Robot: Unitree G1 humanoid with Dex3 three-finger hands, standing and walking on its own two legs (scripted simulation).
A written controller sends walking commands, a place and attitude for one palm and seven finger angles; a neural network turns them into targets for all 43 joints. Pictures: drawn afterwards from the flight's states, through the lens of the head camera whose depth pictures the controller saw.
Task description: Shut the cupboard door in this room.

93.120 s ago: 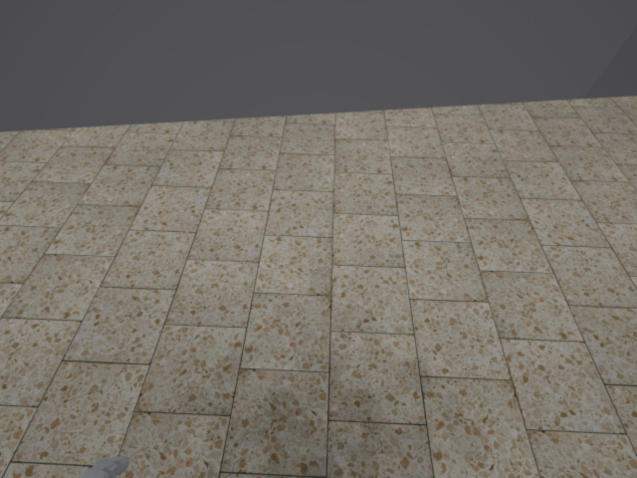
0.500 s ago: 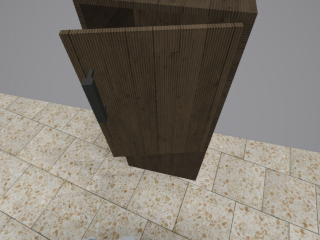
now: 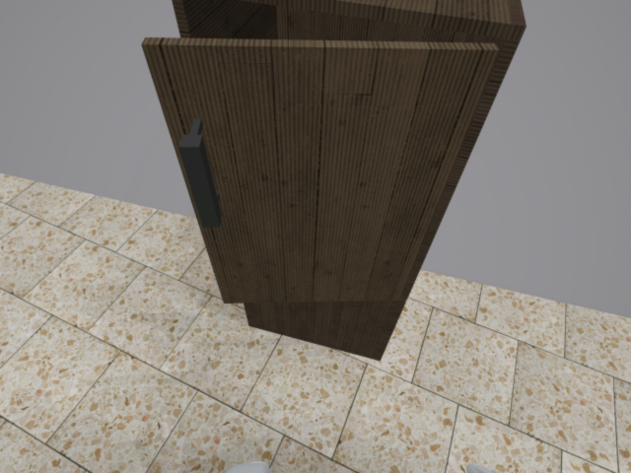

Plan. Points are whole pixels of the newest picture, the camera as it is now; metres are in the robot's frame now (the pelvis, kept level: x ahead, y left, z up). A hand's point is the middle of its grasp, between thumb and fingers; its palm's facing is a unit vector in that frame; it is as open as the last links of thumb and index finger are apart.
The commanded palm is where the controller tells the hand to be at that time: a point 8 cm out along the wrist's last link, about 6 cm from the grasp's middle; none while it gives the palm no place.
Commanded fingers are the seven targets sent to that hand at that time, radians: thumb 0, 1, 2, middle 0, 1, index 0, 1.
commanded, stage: come to a stop and stand still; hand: left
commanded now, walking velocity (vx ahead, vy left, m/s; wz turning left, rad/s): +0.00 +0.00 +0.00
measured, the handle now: (205, 174) +0.47 +0.20 +0.10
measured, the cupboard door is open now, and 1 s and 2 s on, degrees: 17 17 17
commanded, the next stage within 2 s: look again from close up in 1.52 s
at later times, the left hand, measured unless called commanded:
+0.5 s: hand out of the picture -0.04 +0.16 -0.16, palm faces +0.03 -0.98 -0.22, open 7.4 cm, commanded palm none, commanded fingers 0.00 0.90 0.90 -0.20 -0.30 -0.20 -0.30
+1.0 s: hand out of the picture -0.11 +0.19 -0.16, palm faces +0.10 -0.97 -0.24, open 7.4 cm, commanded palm none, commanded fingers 0.00 0.90 0.90 -0.20 -0.30 -0.20 -0.30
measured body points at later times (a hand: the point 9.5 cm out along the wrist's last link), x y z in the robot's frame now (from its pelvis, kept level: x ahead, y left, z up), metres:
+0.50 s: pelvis -0.06 -0.02 +0.01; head -0.06 -0.03 +0.46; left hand -0.04 +0.21 -0.14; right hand -0.09 -0.24 -0.15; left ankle +0.05 +0.10 -0.71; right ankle -0.03 -0.16 -0.72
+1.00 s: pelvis -0.11 -0.01 +0.01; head -0.12 -0.01 +0.46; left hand -0.11 +0.24 -0.14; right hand -0.02 -0.28 -0.12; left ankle +0.03 +0.09 -0.70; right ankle -0.03 -0.16 -0.71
